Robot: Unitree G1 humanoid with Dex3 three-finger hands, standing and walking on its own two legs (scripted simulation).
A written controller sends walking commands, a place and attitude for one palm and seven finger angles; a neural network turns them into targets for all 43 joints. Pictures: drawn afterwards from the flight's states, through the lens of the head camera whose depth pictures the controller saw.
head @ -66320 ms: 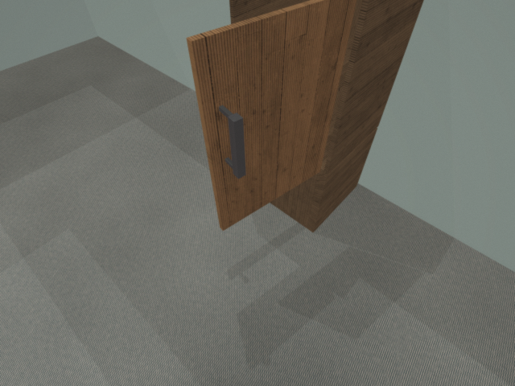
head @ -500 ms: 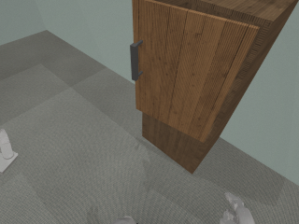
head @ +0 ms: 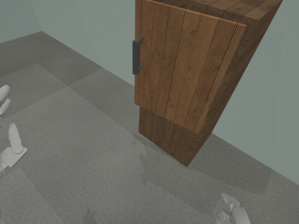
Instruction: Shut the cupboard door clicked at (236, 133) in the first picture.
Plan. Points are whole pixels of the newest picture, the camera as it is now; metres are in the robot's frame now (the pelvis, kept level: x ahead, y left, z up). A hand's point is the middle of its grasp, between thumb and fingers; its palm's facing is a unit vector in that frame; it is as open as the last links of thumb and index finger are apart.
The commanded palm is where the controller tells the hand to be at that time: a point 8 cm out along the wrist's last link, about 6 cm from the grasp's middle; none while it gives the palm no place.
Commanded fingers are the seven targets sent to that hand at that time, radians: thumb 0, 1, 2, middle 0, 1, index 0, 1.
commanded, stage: stop stepping back and stand still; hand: left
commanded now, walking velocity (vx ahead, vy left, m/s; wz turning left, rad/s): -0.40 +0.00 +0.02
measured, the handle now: (138, 56) +0.81 +0.13 +0.03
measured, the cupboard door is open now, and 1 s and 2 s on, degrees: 9 9 9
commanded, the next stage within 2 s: let the arm hang, fingers relaxed in 0.78 s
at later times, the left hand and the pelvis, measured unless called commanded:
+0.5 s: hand out of the picture +0.09 +0.30 +0.17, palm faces +0.51 -0.79 -0.33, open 7.4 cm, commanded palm +0.02 +0.32 +0.19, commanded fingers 0.00 0.90 0.90 -0.20 -0.30 -0.20 -0.30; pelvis -0.12 +0.02 +0.00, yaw +0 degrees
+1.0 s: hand out of the picture +0.10 +0.30 +0.01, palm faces +0.24 -0.88 -0.41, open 7.4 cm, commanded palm none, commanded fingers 0.00 0.90 0.90 -0.20 -0.30 -0.20 -0.30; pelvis -0.12 +0.05 +0.00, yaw +2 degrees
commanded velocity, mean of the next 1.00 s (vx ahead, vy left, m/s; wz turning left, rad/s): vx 0.11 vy -0.02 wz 0.00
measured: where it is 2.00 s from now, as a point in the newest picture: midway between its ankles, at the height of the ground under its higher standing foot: outside the picture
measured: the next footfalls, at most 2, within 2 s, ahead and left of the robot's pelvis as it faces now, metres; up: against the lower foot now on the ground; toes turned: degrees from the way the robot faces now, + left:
right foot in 0.24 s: -0.08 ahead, -0.07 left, +0.00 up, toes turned +1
left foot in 0.42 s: -0.02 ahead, +0.15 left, +0.00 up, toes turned +4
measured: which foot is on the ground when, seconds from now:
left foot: down 0.00-0.26, up 0.28-0.40, down 0.42-1.00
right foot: down 0.00-0.04, up 0.06-0.22, down 0.24-1.00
